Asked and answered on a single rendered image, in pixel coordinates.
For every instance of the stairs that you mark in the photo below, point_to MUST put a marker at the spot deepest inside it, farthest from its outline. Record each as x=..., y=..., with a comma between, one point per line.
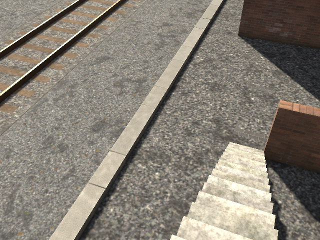
x=235, y=202

